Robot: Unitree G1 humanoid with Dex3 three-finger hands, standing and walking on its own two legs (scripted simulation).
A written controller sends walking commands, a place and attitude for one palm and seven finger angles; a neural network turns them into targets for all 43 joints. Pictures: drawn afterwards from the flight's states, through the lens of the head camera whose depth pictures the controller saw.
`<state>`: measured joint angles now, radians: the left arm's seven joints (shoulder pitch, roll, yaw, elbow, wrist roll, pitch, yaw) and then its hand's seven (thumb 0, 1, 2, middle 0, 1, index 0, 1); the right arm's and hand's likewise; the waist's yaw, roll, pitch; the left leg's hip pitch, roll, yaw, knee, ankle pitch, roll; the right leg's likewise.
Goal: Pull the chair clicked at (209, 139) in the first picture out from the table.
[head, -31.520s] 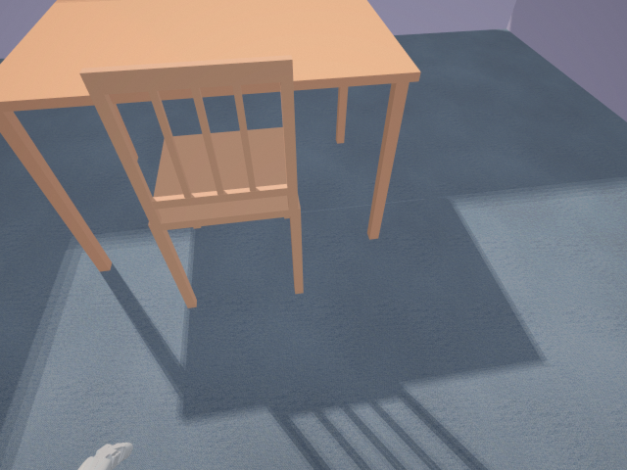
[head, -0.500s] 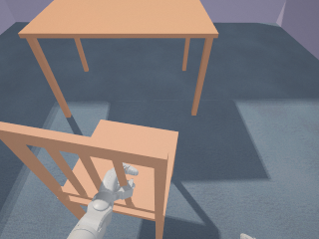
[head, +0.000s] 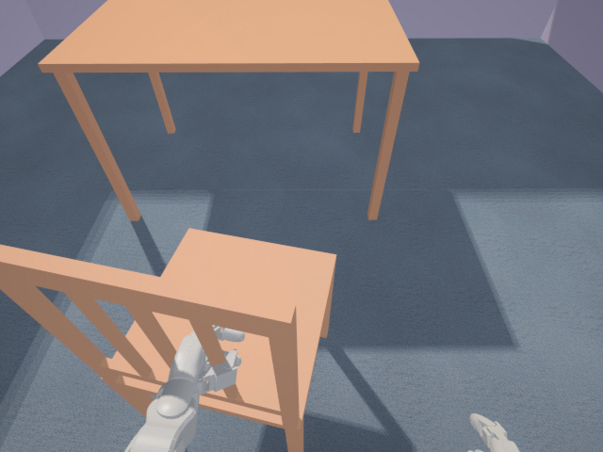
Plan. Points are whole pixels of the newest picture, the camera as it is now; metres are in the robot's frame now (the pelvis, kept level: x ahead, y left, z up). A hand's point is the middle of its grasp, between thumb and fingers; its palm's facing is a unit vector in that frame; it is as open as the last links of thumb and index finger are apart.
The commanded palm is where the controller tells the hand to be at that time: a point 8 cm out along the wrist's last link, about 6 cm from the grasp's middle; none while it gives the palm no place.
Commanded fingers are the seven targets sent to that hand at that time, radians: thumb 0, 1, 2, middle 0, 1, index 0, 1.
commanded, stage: stop walking, hand still on the chair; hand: left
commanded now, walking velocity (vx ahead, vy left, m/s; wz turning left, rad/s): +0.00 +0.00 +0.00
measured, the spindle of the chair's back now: (165, 349) +0.28 +0.23 -0.08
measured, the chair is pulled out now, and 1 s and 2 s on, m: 0.71 0.71 0.71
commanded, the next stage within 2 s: open the thumb and straighten the fingers in 0.04 s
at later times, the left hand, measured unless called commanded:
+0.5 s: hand (217, 360) +0.27 +0.15 -0.08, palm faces -0.03 -0.99 -0.12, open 11.3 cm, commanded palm +0.24 +0.19 -0.05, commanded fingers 0.00 -0.55 0.20 -0.28 -0.80 -0.28 -0.80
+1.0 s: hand (224, 360) +0.27 +0.14 -0.08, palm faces -0.03 -0.99 -0.12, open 17.4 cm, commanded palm +0.24 +0.19 -0.06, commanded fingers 0.00 -0.55 0.20 0.00 0.00 0.00 0.00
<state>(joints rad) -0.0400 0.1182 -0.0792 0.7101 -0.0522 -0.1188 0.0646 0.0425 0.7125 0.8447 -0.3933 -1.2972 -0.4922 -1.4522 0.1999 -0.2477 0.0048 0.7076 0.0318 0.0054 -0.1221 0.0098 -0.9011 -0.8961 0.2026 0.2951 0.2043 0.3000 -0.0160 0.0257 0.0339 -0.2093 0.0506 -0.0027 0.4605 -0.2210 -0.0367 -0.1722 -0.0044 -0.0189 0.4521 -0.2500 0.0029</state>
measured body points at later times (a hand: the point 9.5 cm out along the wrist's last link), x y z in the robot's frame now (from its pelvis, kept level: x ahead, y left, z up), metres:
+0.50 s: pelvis +0.01 +0.02 -0.03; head +0.04 +0.00 +0.42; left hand +0.27 +0.20 -0.07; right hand +0.14 -0.23 -0.13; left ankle +0.02 +0.14 -0.74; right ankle +0.00 -0.12 -0.74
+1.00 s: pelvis +0.03 +0.01 -0.05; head +0.07 +0.01 +0.40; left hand +0.27 +0.19 -0.07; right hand +0.20 -0.23 -0.14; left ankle +0.02 +0.14 -0.74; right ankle +0.00 -0.12 -0.74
